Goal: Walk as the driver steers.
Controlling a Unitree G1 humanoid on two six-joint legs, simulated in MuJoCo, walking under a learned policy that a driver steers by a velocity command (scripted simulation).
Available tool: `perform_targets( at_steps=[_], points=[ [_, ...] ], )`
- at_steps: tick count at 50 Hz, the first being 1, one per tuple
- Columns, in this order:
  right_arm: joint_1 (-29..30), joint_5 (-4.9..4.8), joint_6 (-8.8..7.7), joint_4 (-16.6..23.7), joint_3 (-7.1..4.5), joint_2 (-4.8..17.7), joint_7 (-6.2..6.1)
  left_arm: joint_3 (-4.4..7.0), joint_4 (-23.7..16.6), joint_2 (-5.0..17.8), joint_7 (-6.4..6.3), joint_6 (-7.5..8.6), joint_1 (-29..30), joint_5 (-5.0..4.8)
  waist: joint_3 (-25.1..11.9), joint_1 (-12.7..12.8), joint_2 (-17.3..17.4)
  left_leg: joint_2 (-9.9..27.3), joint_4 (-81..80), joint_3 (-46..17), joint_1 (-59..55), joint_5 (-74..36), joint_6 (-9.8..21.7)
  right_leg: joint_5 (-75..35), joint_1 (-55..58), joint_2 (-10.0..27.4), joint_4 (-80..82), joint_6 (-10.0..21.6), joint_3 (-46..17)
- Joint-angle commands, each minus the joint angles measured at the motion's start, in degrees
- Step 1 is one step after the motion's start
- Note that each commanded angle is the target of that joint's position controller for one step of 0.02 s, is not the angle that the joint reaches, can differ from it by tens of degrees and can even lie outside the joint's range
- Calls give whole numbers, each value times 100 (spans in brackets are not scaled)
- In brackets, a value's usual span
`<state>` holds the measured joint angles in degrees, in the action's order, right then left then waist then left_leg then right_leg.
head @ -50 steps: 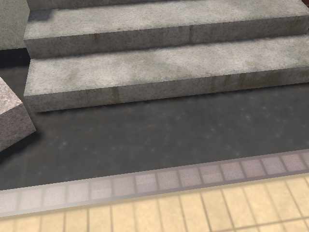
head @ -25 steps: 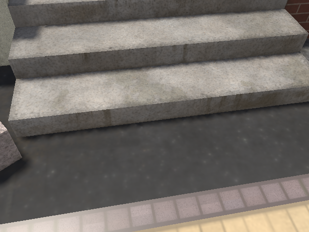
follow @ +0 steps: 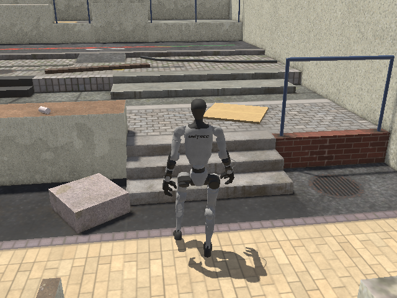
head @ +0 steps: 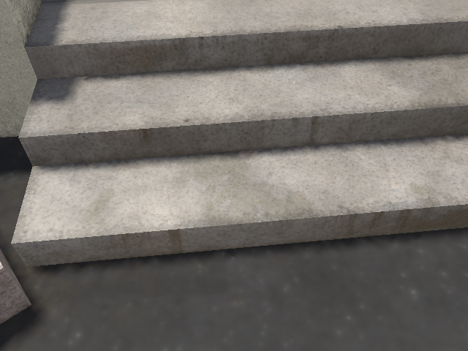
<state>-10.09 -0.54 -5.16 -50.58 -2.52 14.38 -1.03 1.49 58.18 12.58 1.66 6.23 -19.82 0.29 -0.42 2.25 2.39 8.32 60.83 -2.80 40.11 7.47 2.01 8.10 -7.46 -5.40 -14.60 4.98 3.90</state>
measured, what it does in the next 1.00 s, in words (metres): walks ahead: left foot, then right foot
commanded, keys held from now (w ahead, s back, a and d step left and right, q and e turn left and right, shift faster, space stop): w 1.00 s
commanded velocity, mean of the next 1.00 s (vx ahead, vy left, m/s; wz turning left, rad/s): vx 0.50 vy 0.00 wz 0.00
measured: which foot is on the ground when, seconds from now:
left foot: up 0.00-0.26, down 0.28-0.80, up 0.82-1.00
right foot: down 0.00-0.28, up 0.30-0.78, down 0.80-1.00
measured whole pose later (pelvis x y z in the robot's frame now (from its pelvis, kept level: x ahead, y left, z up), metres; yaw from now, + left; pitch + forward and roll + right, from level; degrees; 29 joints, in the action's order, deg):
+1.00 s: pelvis +0.53 +0.02 +0.00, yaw +0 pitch +0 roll +0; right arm -12.8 2.2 -3.7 -56.2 -2.1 13.2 1.1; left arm 2.2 56.7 12.4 0.7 5.9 -17.0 0.9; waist 1.8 0.1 2.2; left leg 3.2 59.8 0.9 27.2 15.1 3.1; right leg 8.8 -9.7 -3.0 -17.9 5.4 6.0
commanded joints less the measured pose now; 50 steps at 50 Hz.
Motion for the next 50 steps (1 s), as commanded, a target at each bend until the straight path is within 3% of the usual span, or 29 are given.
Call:
perform_targets(
  at_steps=[1,4,9,11,12,13,14,15,16,17,18,19,20,21,24,29,34,37,38,39,40,41,42,43,44,46,48,50],
  points=[
    [50,35,-28,280,-46,209,12,134,-344,820,-122,58,173,-31,380,-187,-400,103,-1050,1,87,-941,-100,-766,-433,1594,941,879,-1064],
    [726,-8,-66,455,-3,150,76,156,-267,950,-165,19,-159,-95,421,59,-440,-138,-2144,221,-189,-1405,-137,-732,-140,1529,911,722,-853],
    [1379,-76,-127,757,18,244,252,201,-88,1006,-188,-106,-541,-142,580,212,-521,-283,-2931,210,-82,-855,15,-744,878,1928,469,634,-957],
    [1185,-71,-173,778,-24,385,306,245,-96,1101,-203,-166,-450,-144,441,20,-619,-409,-3141,289,-528,-403,176,-1301,1100,2034,119,523,-978],
    [807,-67,-188,697,-92,525,307,253,-136,1142,-203,-195,-310,-130,206,-234,-691,-591,-3239,440,-1164,-263,282,-2243,1082,1956,-341,441,-879],
    [-83,-66,-197,421,-234,768,283,220,-182,1063,-201,-229,-201,-89,-318,-663,-632,-787,-3328,579,-2311,-262,433,-3042,885,1647,-1370,299,-638],
    [-1278,-25,-195,150,-377,1216,229,114,-337,844,-196,-222,-168,7,-1221,-1094,-211,-24,-3156,-277,-4157,-338,793,-2254,-188,1310,-3083,96,-350],
    [-1879,53,-153,-32,-512,1760,246,-119,-377,57,-114,-83,-860,-23,-2020,-819,1399,1331,-3724,-3014,-6346,756,1714,817,-2671,236,-5269,-317,-190],
    [-1839,65,-165,-3,-348,1177,255,-29,-284,502,-88,82,-682,-136,-2141,-922,1113,1404,-4350,-3944,-6405,1137,1658,2318,-3366,311,-6069,-195,-1108],
    [-1278,33,-183,89,-252,904,245,94,-472,969,-65,170,-107,-288,-1279,-800,782,1232,-4406,-3044,-5649,868,1325,1878,-3757,647,-6232,-73,-1079],
    [-904,372,-127,23,-207,700,236,113,-453,867,-70,87,71,125,-479,-454,-216,989,-4517,-1986,-4314,-164,1041,1086,-3203,902,-5609,-36,-757],
    [-717,334,-114,22,-171,570,241,99,-426,677,-66,-21,64,238,-147,-264,-173,761,-4676,-1451,-3635,-752,862,954,-2839,1031,-5260,-75,-650],
    [-674,248,-115,-33,-135,467,236,69,-406,561,-42,-145,-82,305,-119,-115,60,574,-4804,-1096,-3199,-1033,762,870,-2434,1104,-5081,-136,-595],
    [-711,200,-135,-75,-107,389,246,51,-340,458,5,-251,-210,305,-170,-48,190,422,-4902,-834,-2974,-1221,738,739,-2168,1081,-5115,-157,-513],
    [-896,123,-196,-249,-143,531,245,45,-526,465,63,-348,164,230,2,7,396,332,-5197,-446,-2918,-1324,929,327,-2440,1168,-4715,-242,-390],
    [-1370,128,-148,-486,-122,506,207,-20,-902,388,55,-310,1366,173,373,-303,181,275,-5495,-216,-3276,-906,971,-425,-2757,1180,-3110,-364,-181],
    [-1654,166,-136,-668,-135,586,148,-23,-1124,413,21,-258,1921,134,486,-431,240,420,-5256,-123,-3841,-1272,884,-414,-2445,987,-2100,-244,-64],
    [-1518,185,-105,-716,-149,642,102,29,-1122,495,-31,-170,1709,148,449,-269,210,523,-4720,-107,-4101,-2146,759,113,-1914,811,-1688,-47,5],
    [-1418,174,-85,-728,-144,653,92,68,-974,516,-63,-125,1255,155,242,-53,118,401,-4136,22,-4129,-2832,674,67,-1325,638,-1342,36,112],
    [-1413,171,-66,-735,-93,537,101,139,-672,629,-111,-51,470,204,-208,219,-132,110,-3138,221,-3905,-3146,558,-78,-287,516,-1059,143,153],
    [-1325,138,-72,-582,-15,377,96,258,-475,1031,-177,13,-531,317,-854,592,-581,-197,-1698,463,-3005,-1866,409,29,1026,1476,-927,399,-877],
    [-1965,-55,-68,-500,117,-232,116,476,-352,1770,-173,-26,-990,327,-1298,367,-2143,-1223,288,910,-975,1478,159,27,2469,2963,-330,1176,-3361],
    [-1689,149,-13,-620,-36,439,67,428,-403,1377,-128,-108,-577,128,-1027,229,-1161,-984,824,183,-477,2064,256,389,2024,2804,-15,1075,-3653],
    [-1307,176,-10,-541,-64,446,106,336,-561,1030,-90,-108,48,78,-411,24,-762,-692,813,73,-418,1567,325,546,1325,2566,49,929,-2881],
    [-1074,155,-13,-515,-30,314,141,256,-612,722,-61,-80,380,76,-117,-92,-522,-493,549,60,-580,1171,310,204,737,2328,276,818,-2365],
    [-955,253,90,-519,-2,161,175,168,-507,466,-95,-20,466,71,116,-310,-640,-339,162,137,-1032,887,207,-748,119,1934,509,559,-1538],
    [-1000,297,161,-570,9,61,219,159,-353,488,-104,48,195,54,-17,-386,-618,-403,105,278,-1185,713,115,-1887,116,1787,419,562,-1103],
    [-724,316,190,-505,12,28,249,166,-237,581,-123,83,8,15,21,-389,-614,-378,-109,400,-944,512,25,-2167,179,1731,444,606,-849]
  ],
)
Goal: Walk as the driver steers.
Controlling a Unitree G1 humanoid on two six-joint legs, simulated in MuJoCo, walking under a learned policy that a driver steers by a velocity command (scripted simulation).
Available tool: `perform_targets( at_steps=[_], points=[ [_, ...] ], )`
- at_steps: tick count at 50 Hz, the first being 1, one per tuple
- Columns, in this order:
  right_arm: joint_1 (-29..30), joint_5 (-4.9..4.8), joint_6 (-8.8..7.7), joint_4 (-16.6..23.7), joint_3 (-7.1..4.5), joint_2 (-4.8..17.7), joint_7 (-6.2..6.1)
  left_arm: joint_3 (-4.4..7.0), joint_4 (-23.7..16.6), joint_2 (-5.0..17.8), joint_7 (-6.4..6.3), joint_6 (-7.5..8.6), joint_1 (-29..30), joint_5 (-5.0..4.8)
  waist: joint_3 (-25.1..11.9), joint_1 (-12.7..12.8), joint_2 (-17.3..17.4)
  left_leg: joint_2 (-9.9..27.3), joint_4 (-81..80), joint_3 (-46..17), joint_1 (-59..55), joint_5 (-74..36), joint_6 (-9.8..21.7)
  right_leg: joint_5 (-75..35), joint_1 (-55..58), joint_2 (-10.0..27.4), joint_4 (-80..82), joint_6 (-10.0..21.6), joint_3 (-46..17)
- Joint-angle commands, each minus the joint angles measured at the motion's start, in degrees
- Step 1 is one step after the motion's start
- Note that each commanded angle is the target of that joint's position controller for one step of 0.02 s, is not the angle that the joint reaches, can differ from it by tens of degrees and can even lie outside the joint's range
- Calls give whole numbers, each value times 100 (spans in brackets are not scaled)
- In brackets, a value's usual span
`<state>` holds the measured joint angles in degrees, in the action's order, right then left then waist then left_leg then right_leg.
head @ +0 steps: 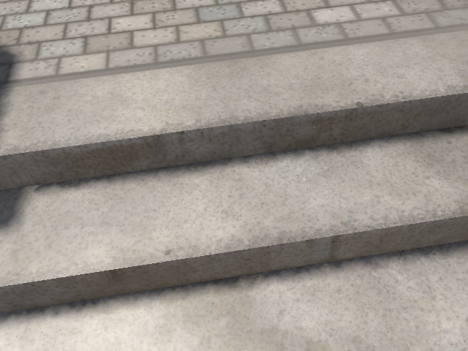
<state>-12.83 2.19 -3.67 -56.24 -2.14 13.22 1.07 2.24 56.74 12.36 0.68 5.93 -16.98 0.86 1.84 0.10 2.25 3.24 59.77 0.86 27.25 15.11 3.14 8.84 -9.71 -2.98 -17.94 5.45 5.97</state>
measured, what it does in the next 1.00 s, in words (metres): climbs, turning right: left foot 0.14 m higher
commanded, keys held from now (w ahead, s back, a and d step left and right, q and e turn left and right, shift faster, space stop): w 0.38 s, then w+e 0.62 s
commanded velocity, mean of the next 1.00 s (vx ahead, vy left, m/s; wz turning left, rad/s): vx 0.50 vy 0.00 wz -0.24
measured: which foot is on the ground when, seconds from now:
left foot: up 0.00-0.46, down 0.48-1.00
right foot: down 0.00-0.48, up 0.50-1.00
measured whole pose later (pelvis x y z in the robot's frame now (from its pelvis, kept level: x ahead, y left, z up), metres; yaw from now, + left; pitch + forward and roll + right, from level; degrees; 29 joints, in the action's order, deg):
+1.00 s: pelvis +0.55 +0.10 +0.12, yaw -15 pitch +5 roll +1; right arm -29.3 10.0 -5.5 -66.9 4.5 3.0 3.4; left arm -1.9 50.4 8.2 3.7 1.8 -3.2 -0.3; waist -6.1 -2.6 -1.9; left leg -0.7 17.6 20.2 1.8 21.3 2.4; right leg 2.5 -78.1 1.2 -106.5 15.1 -4.1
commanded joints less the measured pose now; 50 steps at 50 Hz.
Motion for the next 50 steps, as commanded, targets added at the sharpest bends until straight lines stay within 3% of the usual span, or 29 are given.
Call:
perform_targets(
  at_steps=[1,4,7,11,13,15,17,18,20,21,22,23,24,25,26,27,28,29,30,32,33,34,35,37,39,41,43,47,50],
  points=[
    [-200,46,49,135,-17,137,51,87,-43,610,-40,107,-377,-49,-139,-119,-607,168,-216,75,485,-383,-136,-2159,431,1474,834,571,-1001],
    [122,11,97,178,48,1,29,36,97,472,-80,38,-754,6,-229,6,-822,104,-305,351,518,-519,-200,-1887,554,1428,810,622,-883],
    [630,28,107,322,58,28,-13,5,219,448,-91,-13,-1100,71,114,102,-621,182,80,390,1266,-324,-145,-1714,839,1678,778,847,-1219],
    [1479,33,130,817,-64,112,-134,107,507,688,-205,-9,-2040,165,469,397,-627,305,3561,2,4600,1234,-66,-960,2729,2515,804,1506,-2242],
    [2022,-87,140,1233,-12,-55,-220,119,568,649,-256,14,-2086,264,760,424,-552,280,5402,-282,6171,2244,80,-292,3069,2590,835,1410,-2182],
    [2730,-153,100,1783,164,-296,-274,56,632,542,-248,59,-2068,343,1014,473,-271,219,6037,-333,7069,2906,322,-55,2877,2491,927,1023,-1854],
    [3318,-128,62,2323,354,-462,-251,-52,761,430,-230,124,-1958,263,1242,431,-196,265,5186,133,6823,3129,412,-97,2128,2155,1333,551,-1224],
    [3504,-116,76,2621,502,-574,-204,-106,875,385,-246,71,-1840,112,1242,310,-227,427,4071,331,6035,3036,450,-275,1372,1842,1709,336,-826],
    [2412,-151,197,2494,603,-704,-34,-172,595,377,-235,-48,-1081,-150,444,-109,66,109,1452,983,1345,540,496,-2692,-977,1278,2355,412,-114],
    [1519,-163,232,2185,481,-553,-24,-107,356,865,-163,0,-949,-207,-462,-348,-557,-339,1370,1122,-273,99,473,-5790,-890,1359,1468,550,-108],
    [-29,-178,265,1747,306,-248,-108,45,303,1392,-121,76,-828,-247,-1605,-1085,-1238,-636,1351,863,-1700,-78,509,-7870,-415,1549,110,469,-132],
    [-1076,-128,254,1452,124,101,-165,232,305,1809,-49,128,-678,-404,-2151,-1690,-1416,-720,138,606,-2403,-321,490,-8412,142,1465,-1380,233,-243],
    [-1604,87,198,1170,-133,809,-233,255,310,1441,50,223,-598,-359,-2367,-1733,-936,-158,-919,-703,-3023,-198,671,-5448,-244,1068,-3563,-72,-717],
    [-1864,170,128,840,-397,1905,-308,77,-67,258,165,248,-1069,-335,-2790,-998,1792,1975,-3067,-4147,-3433,-2177,860,1053,-1752,-474,-6496,-353,-1171],
    [-1280,21,123,963,-439,1686,-223,84,-114,164,159,191,-1432,-116,-3110,-534,959,2101,-3685,-5004,-2993,-1781,551,528,-1841,-216,-7506,-138,-2286],
    [-379,-41,95,948,-349,1210,-149,111,-238,11,159,43,-1273,-79,-2442,24,383,2101,-3772,-4743,-2130,385,675,68,-2183,77,-7815,-152,-1698],
    [67,-98,56,779,-196,468,-113,88,-439,-6,148,-48,-828,142,-1189,166,-296,1804,-3692,-3930,-1170,1654,609,-242,-2676,501,-7716,-122,-1100],
    [142,-54,7,575,-76,-58,-147,76,-601,-151,121,-127,-416,233,-582,215,-308,1567,-3558,-3123,-459,2066,460,-510,-2924,637,-7676,-32,-1128],
    [133,58,6,463,95,-278,-22,-74,-328,-290,335,-135,-420,74,-180,-135,630,1233,-3574,-2195,160,1545,431,-834,-3328,628,-8247,375,-1868],
    [-159,191,51,-2,274,-757,22,-110,-254,-296,597,-90,-492,-65,-254,98,125,1288,-3866,-2004,101,916,398,-1250,-4091,419,-8774,1054,-2188],
    [-263,230,44,-155,291,-677,48,-148,-193,-357,623,-74,-411,-76,-290,106,-50,1299,-3985,-1819,-31,803,483,-1196,-4576,247,-9117,1260,-2389],
    [-281,393,-15,-322,324,-580,109,-158,-313,-205,589,-78,-205,-82,-424,298,-273,1285,-3934,-1325,-115,768,345,-1449,-5055,245,-9080,1341,-2397],
    [-10,424,-83,-287,350,-576,137,-137,-398,-84,525,-76,13,-77,-508,458,-316,1103,-4047,-703,40,751,201,-1535,-5072,256,-8740,1317,-2250],
    [254,436,-126,-106,290,-250,150,-45,-560,217,569,-153,420,-141,-685,453,-21,794,-4519,307,241,660,164,-1426,-4848,267,-8636,993,-1435],
    [-177,468,-192,-204,400,-326,116,-46,-536,207,625,-192,657,2,-517,315,96,837,-4608,508,-178,-31,229,-1413,-5417,290,-9251,865,-1387],
    [-1474,590,-171,-696,432,-275,106,-195,-659,-66,554,-198,1147,-48,-370,-141,224,1065,-4446,347,-1802,-523,422,-698,-7104,222,-10424,1064,-1462],
    [-2023,698,-150,-926,517,-394,162,-306,-858,-162,392,-168,1695,-114,-198,-344,-145,1267,-4497,243,-2914,-686,480,-515,-8188,321,-10006,1188,-1678],
    [-2364,781,-188,-1118,596,-453,179,-380,-1145,-182,298,-257,2202,-133,-211,-336,67,1332,-4817,528,-3463,-2342,566,-627,-8389,430,-9444,1134,-1195],
    [-2796,863,-159,-1452,615,-415,294,-368,-1491,-157,242,-402,2866,-156,-142,-414,-90,1423,-4939,811,-3954,-3048,466,-600,-8565,497,-8211,1108,-997]
  ],
)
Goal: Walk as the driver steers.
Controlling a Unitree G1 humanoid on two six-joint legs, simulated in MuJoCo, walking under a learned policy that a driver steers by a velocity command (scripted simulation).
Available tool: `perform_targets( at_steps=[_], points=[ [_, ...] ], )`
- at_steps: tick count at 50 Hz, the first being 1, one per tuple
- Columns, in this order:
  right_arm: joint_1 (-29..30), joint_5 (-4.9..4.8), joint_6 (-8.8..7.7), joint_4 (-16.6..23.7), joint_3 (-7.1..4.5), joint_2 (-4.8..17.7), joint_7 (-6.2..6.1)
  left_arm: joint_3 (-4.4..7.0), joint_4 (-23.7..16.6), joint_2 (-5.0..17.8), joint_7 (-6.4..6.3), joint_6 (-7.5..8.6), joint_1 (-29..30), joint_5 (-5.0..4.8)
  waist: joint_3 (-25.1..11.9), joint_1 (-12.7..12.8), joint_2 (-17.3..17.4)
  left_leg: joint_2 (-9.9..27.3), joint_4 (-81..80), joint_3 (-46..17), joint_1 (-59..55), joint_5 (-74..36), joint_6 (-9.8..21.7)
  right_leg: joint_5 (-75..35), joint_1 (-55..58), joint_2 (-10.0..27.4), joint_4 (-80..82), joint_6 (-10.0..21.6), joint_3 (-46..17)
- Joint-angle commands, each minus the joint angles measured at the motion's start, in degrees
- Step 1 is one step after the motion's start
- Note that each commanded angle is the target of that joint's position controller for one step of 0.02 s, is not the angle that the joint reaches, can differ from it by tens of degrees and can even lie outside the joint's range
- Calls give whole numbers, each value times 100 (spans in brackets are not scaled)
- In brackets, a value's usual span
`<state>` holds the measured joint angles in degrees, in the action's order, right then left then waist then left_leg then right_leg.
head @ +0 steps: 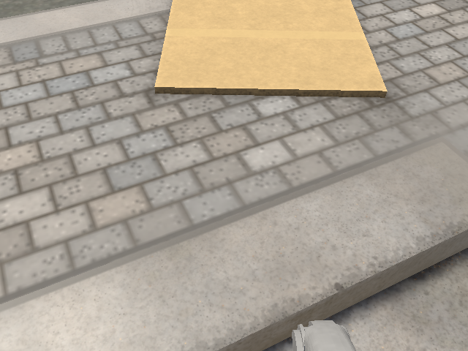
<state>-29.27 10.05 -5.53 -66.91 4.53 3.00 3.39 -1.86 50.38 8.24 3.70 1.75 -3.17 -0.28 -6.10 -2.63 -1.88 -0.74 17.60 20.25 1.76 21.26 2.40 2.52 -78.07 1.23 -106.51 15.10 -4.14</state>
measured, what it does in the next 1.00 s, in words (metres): climbs: right foot 0.14 m higher, then left foot 0.14 m higher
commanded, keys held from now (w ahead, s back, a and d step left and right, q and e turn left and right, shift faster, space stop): w+e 0.14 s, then q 0.86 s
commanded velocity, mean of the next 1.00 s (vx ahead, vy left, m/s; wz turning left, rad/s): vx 0.19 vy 0.00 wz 0.16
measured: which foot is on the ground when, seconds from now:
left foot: down 0.00-0.16, up 0.18-0.62, down 0.64-1.00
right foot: up 0.00-0.12, down 0.14-0.66, up 0.68-1.00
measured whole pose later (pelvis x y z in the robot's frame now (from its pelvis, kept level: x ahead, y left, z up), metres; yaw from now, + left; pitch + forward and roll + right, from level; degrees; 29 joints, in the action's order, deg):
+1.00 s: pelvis +0.41 +0.04 +0.25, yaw +14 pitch +6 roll +1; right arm -11.5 1.4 -6.4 -45.7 -1.2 13.1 -0.5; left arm 1.0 42.6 16.5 -1.2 4.4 -7.4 3.1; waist -5.3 -3.5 -0.5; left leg -8.3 39.3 -2.6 33.4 11.4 5.7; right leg 15.3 -45.9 0.5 -81.6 -6.1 -8.9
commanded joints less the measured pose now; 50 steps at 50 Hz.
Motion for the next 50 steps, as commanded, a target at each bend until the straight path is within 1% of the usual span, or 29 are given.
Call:
perform_targets(
  at_steps=[1,2,4,6,7,8,9,10,11,12,13,14,15,16,17,19,22,26,28,29,32,33,34,35,36,39,41,46,50],
  points=[
    [-692,-25,22,-130,-80,821,151,78,-871,333,7,-84,1524,31,531,57,402,1658,-907,-616,-789,-3945,470,37,-844,159,1122,135,578],
    [62,-160,13,82,-98,987,265,63,-1040,377,83,-210,1722,47,583,424,353,1680,-1293,-251,470,-4913,375,471,763,350,2053,131,1068],
    [-122,-526,-274,213,-222,1664,185,141,-1105,429,227,-328,1375,20,278,868,1027,1709,-612,5,1250,-9643,408,1089,3127,-366,1994,-341,1803],
    [128,-718,-365,461,-479,2474,114,293,-807,813,202,-251,356,85,448,1181,1427,2118,298,-314,-53,-10739,308,2324,3365,-862,3799,-671,1712],
    [602,-623,-305,571,-575,2688,174,360,-536,932,143,-148,-397,66,385,1459,1491,2139,1116,-365,-338,-11166,322,1999,3942,-1017,4848,-698,1582],
    [570,-321,-294,510,-638,2574,310,608,112,1339,-20,-57,-2159,15,-251,1773,1177,1920,2880,-603,1132,-10234,115,659,6356,-1032,5054,-417,618],
    [-360,-15,-257,529,-413,1456,599,618,731,1550,-194,-53,-3349,84,-1883,1250,-319,1005,5316,-960,3560,-3438,-330,-1974,9582,68,5754,819,-2153],
    [35,-808,-95,761,-569,1619,726,687,594,1607,-124,-132,-3897,469,-2103,1653,-378,-299,8519,-2343,3982,-751,-95,-2089,8878,1240,7740,1433,-4623],
    [569,-960,-73,958,-596,1252,615,814,822,1773,-194,93,-3383,526,-851,1427,-240,-305,9606,-3236,4934,-1187,141,-1847,7779,1268,7779,976,-3931],
    [965,-846,-128,1147,-568,1143,457,728,859,1453,-153,246,-2428,371,-185,1004,-112,-237,10348,-3223,5368,-971,252,-1520,6748,1172,7572,868,-3355],
    [1002,-624,-78,1225,-513,986,334,550,866,955,-130,312,-1706,270,-348,548,60,-161,10224,-3263,5480,-857,423,-1050,6380,1051,7660,747,-2785],
    [1159,-622,-1,1371,-385,674,243,362,986,481,-66,310,-1084,256,-145,116,227,-41,10333,-3164,5534,-950,677,-1029,5724,985,7876,487,-2106],
    [1787,-859,119,2173,-341,360,-255,254,928,-87,-287,357,-1148,83,517,-257,679,116,9194,-3062,4710,-269,434,31,4835,910,8165,-302,-1537],
    [1401,-914,244,2069,-339,591,-408,237,919,202,-359,418,-780,132,976,-517,637,85,8333,-2894,4709,-16,287,-114,4417,839,8426,-429,-1015],
    [1302,-808,172,1727,-362,846,-45,189,501,103,-106,516,60,321,246,-490,213,308,9083,-2703,4824,-135,389,-1039,4447,713,8666,-130,-465],
    [1199,-972,12,1686,-437,1008,109,278,534,516,-213,573,-767,494,1,-233,-27,22,10356,-2428,5332,502,184,-2076,5008,823,8717,-31,-356],
    [2493,-955,-50,2215,-355,1068,-42,267,919,853,-421,523,-1806,639,164,255,117,116,10718,-2749,7394,980,441,-1663,6897,1154,8685,-326,-247],
    [3300,-879,168,2888,-232,1007,-132,263,876,929,-442,537,-2429,742,46,341,129,705,8415,-2427,7098,-552,265,-1706,7265,1092,8975,-657,398],
    [3756,-779,419,2903,-154,818,107,332,399,1151,-303,570,-1632,394,337,265,-241,620,6299,-1445,4653,110,64,-1594,5387,927,9868,-498,832],
    [3572,-799,449,2879,-170,701,217,407,324,1464,-307,655,-1672,201,408,138,-665,381,6464,-1159,4079,-122,-26,-3196,5410,1114,9701,-407,942],
    [2629,-872,210,2661,-416,1358,130,611,-48,1821,-266,812,-1484,110,-68,-109,-363,-319,3908,-1072,3623,-794,327,-5845,7676,1230,8316,-502,1128],
    [2218,-908,60,2615,-540,1926,-40,558,-268,1226,-327,812,-2088,202,-1269,310,518,194,4346,-2689,1513,-4448,1294,-4969,6617,717,6973,-1111,1186],
    [1036,-674,14,2670,-704,2441,-169,442,-633,897,-298,786,-2121,233,-2938,-170,1872,1381,2321,-5727,-438,-4651,2521,332,5139,-315,5333,-1667,740],
    [375,-529,-5,2502,-848,2677,-176,640,-946,1263,-188,541,-1069,43,-2295,-676,1865,1742,922,-7420,-173,-2772,2287,2637,3945,-837,3239,-1673,-367],
    [557,-629,-95,2299,-893,2553,-237,615,-1016,973,-162,389,-793,57,-1244,-627,1140,1528,998,-6755,817,-1236,1880,1995,3297,-636,2194,-1635,-1015],
    [2358,-961,-144,2166,-630,1439,-321,358,-870,703,-393,292,-1145,485,-213,488,351,650,1195,-5150,3132,904,1370,1309,3393,-107,1979,-1571,-696],
    [2953,-896,-143,2365,-618,1346,-347,359,-897,898,-460,213,-1155,389,-432,698,192,447,883,-4648,3392,390,1180,1257,3593,-28,2160,-1642,-563],
    [2608,-850,-227,2559,-704,1670,-445,416,-860,1304,-367,339,-817,358,-455,305,357,397,764,-4118,3079,-375,1163,1008,3491,-119,1660,-1888,-396],
    [1994,-899,-195,2707,-717,1685,-381,467,-1154,1430,-612,335,-315,321,-285,40,648,695,553,-4822,2160,167,1370,1289,3047,13,2533,-2327,-539]
  ],
)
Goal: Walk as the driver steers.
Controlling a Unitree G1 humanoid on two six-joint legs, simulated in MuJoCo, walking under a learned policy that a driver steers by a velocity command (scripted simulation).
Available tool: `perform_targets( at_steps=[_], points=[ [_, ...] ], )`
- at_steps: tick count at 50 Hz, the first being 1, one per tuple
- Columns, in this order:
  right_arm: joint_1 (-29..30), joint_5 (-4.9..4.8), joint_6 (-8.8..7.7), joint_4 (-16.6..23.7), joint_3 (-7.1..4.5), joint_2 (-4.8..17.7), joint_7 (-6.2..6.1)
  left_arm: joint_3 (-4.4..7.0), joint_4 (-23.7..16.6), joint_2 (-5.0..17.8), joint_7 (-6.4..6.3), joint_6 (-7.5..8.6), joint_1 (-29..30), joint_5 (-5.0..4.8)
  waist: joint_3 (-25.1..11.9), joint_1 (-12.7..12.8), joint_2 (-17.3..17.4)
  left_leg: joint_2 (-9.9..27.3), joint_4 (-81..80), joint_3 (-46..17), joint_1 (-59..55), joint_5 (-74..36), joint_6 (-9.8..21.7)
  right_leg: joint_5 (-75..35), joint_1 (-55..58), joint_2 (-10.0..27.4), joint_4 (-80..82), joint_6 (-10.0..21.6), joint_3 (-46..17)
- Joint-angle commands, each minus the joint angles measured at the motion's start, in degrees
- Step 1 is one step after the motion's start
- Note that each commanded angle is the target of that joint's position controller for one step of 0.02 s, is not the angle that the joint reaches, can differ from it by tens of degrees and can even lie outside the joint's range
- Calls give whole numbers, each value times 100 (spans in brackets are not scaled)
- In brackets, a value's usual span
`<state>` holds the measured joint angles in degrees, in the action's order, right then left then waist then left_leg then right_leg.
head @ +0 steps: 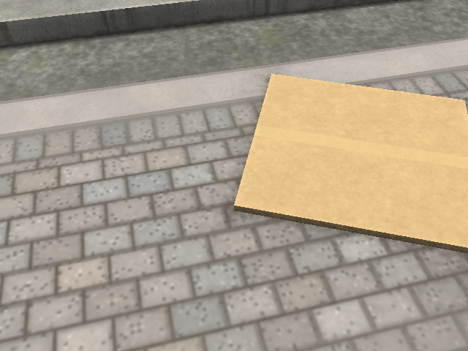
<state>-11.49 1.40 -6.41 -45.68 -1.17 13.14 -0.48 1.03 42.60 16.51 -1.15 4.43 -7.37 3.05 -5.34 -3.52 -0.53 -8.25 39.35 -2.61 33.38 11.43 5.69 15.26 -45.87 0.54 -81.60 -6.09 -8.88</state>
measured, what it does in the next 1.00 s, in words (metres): climbs, turning left: right foot, then left foot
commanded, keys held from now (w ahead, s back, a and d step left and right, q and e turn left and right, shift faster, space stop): q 0.54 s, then no key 0.10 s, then e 0.36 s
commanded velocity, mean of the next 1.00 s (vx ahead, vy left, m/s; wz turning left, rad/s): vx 0.00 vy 0.00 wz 0.33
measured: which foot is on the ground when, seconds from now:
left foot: down 0.00-0.24, up 0.26-0.64, down 0.66-1.00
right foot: up 0.00-0.18, down 0.20-0.64, up 0.66-1.00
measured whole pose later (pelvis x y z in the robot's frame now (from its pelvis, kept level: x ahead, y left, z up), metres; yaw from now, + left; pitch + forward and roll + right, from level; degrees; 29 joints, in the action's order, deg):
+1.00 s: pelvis +0.07 -0.03 +0.02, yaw +16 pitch +0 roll +2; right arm -7.4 0.9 0.6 -36.6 -0.9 9.8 -2.1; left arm 3.2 40.6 13.8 -2.3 -2.8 -13.7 -0.7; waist 0.2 0.3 -0.3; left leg 0.5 30.4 7.8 18.7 12.3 2.8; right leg 26.5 -27.2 4.9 -55.9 -3.7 -1.2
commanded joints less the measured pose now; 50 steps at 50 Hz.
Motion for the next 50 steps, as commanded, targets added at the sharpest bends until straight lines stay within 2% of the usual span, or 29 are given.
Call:
perform_targets(
  at_steps=[1,3,5,7,9,10,11,12,13,14,16,18,20,24,25,26,27,29,31,32,33,34,35,36,37,38,40,44,50],
  points=[
    [187,-34,-118,659,-125,625,26,181,-390,588,-164,63,99,-3,-295,115,555,1446,-1582,-2593,-1048,1191,1067,-17,-204,62,48,-251,-66],
    [161,-55,-106,804,-75,536,58,177,-464,539,-207,55,79,32,-256,105,583,1424,-1444,-2692,-1090,1144,1113,-48,-184,36,79,-272,-69],
    [288,-122,-76,946,-89,631,128,96,-609,269,-141,27,46,37,-205,261,389,1229,-1440,-2445,-1018,1005,930,556,327,98,1423,-270,461],
    [123,-191,-22,892,-229,907,162,34,-809,43,-14,-1,412,-91,-90,100,407,1124,-1470,-2539,-1135,1328,721,1573,1058,-80,3864,-187,685],
    [441,-140,135,960,-338,1128,251,99,-651,40,151,34,-11,-216,-81,338,533,914,-1127,-2558,-823,1910,698,-125,2173,-295,5775,-29,905],
    [425,-165,46,956,-326,1061,368,160,-727,120,225,144,-25,-193,-6,404,800,1050,-1216,-2696,-220,1528,673,-476,3017,-245,4761,325,1111],
    [466,-163,-3,1038,-225,731,408,218,-893,325,228,221,1,-206,-95,600,286,871,-1134,-2527,267,1550,479,-426,3328,124,5010,876,607],
    [667,-63,18,1307,-179,563,395,374,-872,818,162,276,-186,-235,-86,691,-846,219,-123,-1589,1212,1818,-208,220,3803,1213,5800,2148,-1292],
    [767,37,12,1272,-205,645,303,514,-837,1178,34,357,-478,-102,-341,853,-777,-71,1694,-1044,1953,1877,-842,344,4567,2078,6423,2932,-2800],
    [596,65,-1,1113,-239,755,159,492,-915,1068,-70,425,-156,-113,-336,611,-383,313,3109,-941,2225,1472,-1029,389,4385,2242,6468,2807,-2827],
    [350,130,39,886,-261,813,-78,221,-1223,299,-146,425,474,-242,-232,386,-486,567,4453,-600,2100,951,-1198,344,3853,1598,6503,2123,-1421],
    [804,129,37,1135,-157,562,-62,99,-1180,-84,-254,225,266,-199,-240,515,-270,519,4466,-250,2011,779,-1190,-420,3784,1244,6530,2009,-475],
    [898,43,-4,1185,-119,466,84,165,-1122,117,-319,88,-119,-162,-205,652,-352,563,4026,-86,1990,826,-1237,-916,4105,1172,6494,1990,9],
    [1077,109,-60,1300,-89,415,309,257,-978,410,-265,4,-429,-107,-91,686,-511,868,2623,106,1689,822,-1178,-417,4235,1378,6581,1963,323],
    [1299,-579,351,1620,19,175,242,363,-769,583,-395,-348,-616,-463,194,641,-554,1171,1474,-68,1663,712,-1104,-1043,4464,1416,6169,1894,439],
    [1221,-548,535,1503,99,50,242,350,-758,535,-409,-508,-585,-456,115,742,-460,926,994,387,1052,796,-1057,-1169,4054,1313,6122,1870,798],
    [964,-444,622,1538,33,208,278,423,-843,743,-360,-523,-423,-396,-57,613,-789,1074,795,310,302,694,-935,-1307,3750,1609,6164,1901,688],
    [626,-335,740,1479,-137,537,291,450,-788,755,-247,-466,-279,-421,-68,501,-963,963,209,484,-568,266,-688,-848,3322,1699,6060,1822,682],
    [177,-263,782,1334,-275,662,272,380,-631,491,-169,-425,-291,-463,48,313,-755,728,-937,642,-1628,-18,-340,-162,2891,1471,5613,1501,885],
    [34,-217,777,1341,-358,826,242,315,-481,260,-116,-418,-541,-379,26,297,-290,857,-1214,307,-2449,-383,-178,375,2385,1222,5067,1192,1150],
    [-110,-128,744,1518,-401,1116,171,162,-574,-146,-43,-407,-409,-186,-96,277,1007,2124,-1590,-1397,-3264,-1231,162,1513,1368,675,3450,673,1600],
    [118,42,689,1673,-258,897,101,93,-841,-236,-110,-425,-100,-244,-313,226,1671,2897,-1990,-2409,-2964,-649,1043,2057,726,356,2841,407,964],
    [226,58,615,1677,-156,492,77,164,-813,92,-156,-461,-24,-323,-322,150,1309,2792,-2187,-2432,-2603,33,1175,1879,925,503,2480,272,621],
    [373,59,565,1593,-20,114,71,187,-699,144,-138,-498,-156,-345,-206,277,1088,2562,-2233,-2074,-2420,434,989,1648,1026,595,2480,201,430],
    [501,48,551,1521,0,63,76,200,-528,93,-153,-544,-365,-314,-169,388,906,2379,-2255,-1802,-2286,816,772,1520,1166,649,2494,176,353],
    [649,7,540,1441,-10,107,75,232,-457,122,-175,-576,-506,-271,-62,470,889,2294,-2296,-1562,-2003,891,647,1316,1370,667,2528,157,312],
    [779,75,469,1360,-37,194,60,295,-309,236,-142,-569,-771,-297,34,568,825,2172,-2341,-1036,-1500,465,585,894,1916,603,2438,154,392],
    [674,24,486,1347,-165,443,-95,355,-459,313,-195,-572,-573,-362,174,340,584,2397,-2274,-848,-1848,175,830,849,1477,505,2005,157,512],
    [582,-114,711,1310,-328,668,-235,230,-771,-31,-46,-649,-348,-370,240,217,692,2396,-2042,-382,-2155,26,877,1336,1594,370,3093,346,1005]
  ],
)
